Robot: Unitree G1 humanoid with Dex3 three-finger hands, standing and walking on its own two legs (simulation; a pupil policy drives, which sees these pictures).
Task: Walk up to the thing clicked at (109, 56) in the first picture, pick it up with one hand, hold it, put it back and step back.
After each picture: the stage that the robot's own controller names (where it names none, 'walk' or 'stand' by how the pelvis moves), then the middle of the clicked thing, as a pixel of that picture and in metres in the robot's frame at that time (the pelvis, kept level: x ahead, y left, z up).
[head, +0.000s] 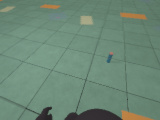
stand; (109, 57) +1.21 -0.38 -0.65
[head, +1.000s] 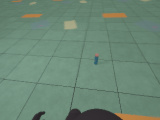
walk; (96, 59) +1.15 -0.01 -0.62
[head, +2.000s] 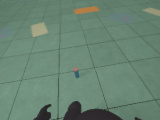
walk; (76, 72) +0.70 +0.28 -0.65
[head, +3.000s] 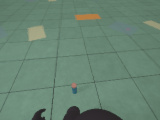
walk; (74, 88) +0.47 +0.22 -0.64
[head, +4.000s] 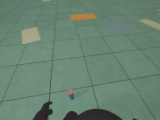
stand; (71, 94) +0.39 +0.22 -0.64
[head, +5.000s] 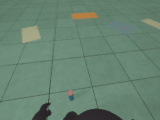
stand; (70, 95) +0.36 +0.22 -0.64
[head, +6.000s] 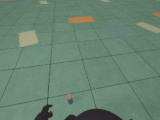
stand; (69, 99) +0.35 +0.23 -0.66
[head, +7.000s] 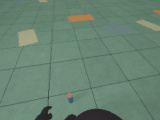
stand; (70, 98) +0.35 +0.23 -0.66
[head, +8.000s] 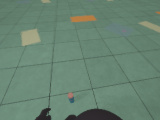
stand; (71, 98) +0.36 +0.22 -0.66
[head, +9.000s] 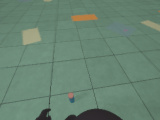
stand; (71, 98) +0.35 +0.21 -0.66
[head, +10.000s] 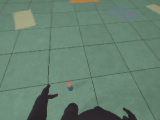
go down; (69, 86) +0.38 +0.21 -0.62
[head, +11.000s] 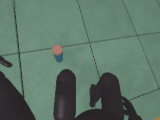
go down; (58, 55) +0.45 +0.25 -0.24
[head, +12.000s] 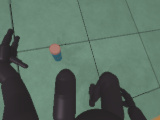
close in; (56, 54) +0.44 +0.25 -0.23
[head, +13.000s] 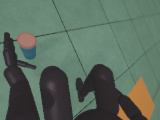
close; (28, 49) +0.43 +0.29 -0.16
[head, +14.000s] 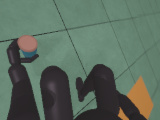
lift; (29, 50) +0.41 +0.29 -0.16
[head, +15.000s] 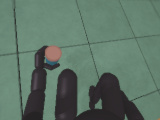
lift; (52, 59) +0.35 +0.27 -0.05
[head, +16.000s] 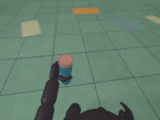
hold; (65, 72) +0.31 +0.17 +0.08
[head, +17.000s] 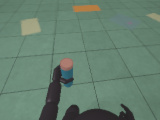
hold; (67, 74) +0.31 +0.17 +0.03
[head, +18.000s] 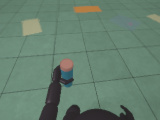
hold; (67, 75) +0.30 +0.17 +0.03
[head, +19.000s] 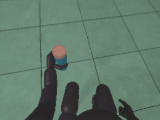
crouch; (61, 60) +0.40 +0.20 -0.04
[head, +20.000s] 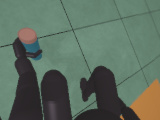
lower; (33, 47) +0.45 +0.28 -0.15
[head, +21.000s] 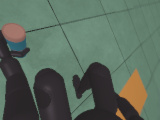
lower; (17, 44) +0.44 +0.30 -0.17
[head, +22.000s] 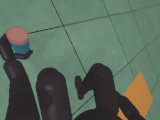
lower; (21, 47) +0.43 +0.30 -0.16
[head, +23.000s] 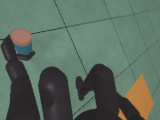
lower; (24, 48) +0.42 +0.31 -0.16
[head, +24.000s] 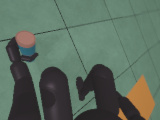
rest; (28, 50) +0.41 +0.29 -0.16
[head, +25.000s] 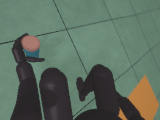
open; (32, 51) +0.42 +0.28 -0.17
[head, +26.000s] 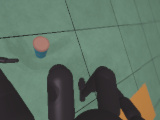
stand; (41, 49) +0.41 +0.27 -0.18
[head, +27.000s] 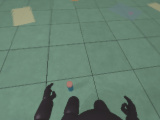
stand; (70, 86) +0.37 +0.19 -0.53
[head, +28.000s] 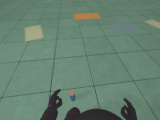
stand; (72, 96) +0.37 +0.19 -0.60
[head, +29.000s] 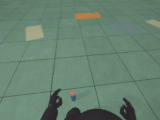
stand; (73, 96) +0.37 +0.19 -0.60
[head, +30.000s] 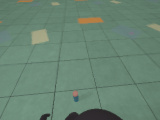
stand; (75, 96) +0.40 +0.18 -0.65
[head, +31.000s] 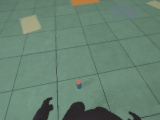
walk; (78, 84) +0.43 +0.14 -0.63
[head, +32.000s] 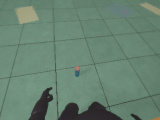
walk; (77, 71) +0.60 +0.15 -0.63
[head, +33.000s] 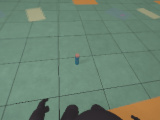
walk; (77, 59) +0.91 +0.20 -0.64
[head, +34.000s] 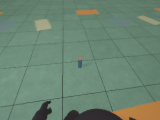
stand; (80, 62) +0.98 +0.19 -0.65
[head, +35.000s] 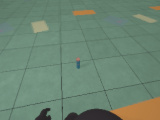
stand; (78, 63) +0.97 +0.22 -0.66
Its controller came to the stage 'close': yes
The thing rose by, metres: 0.68
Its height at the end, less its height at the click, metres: +0.00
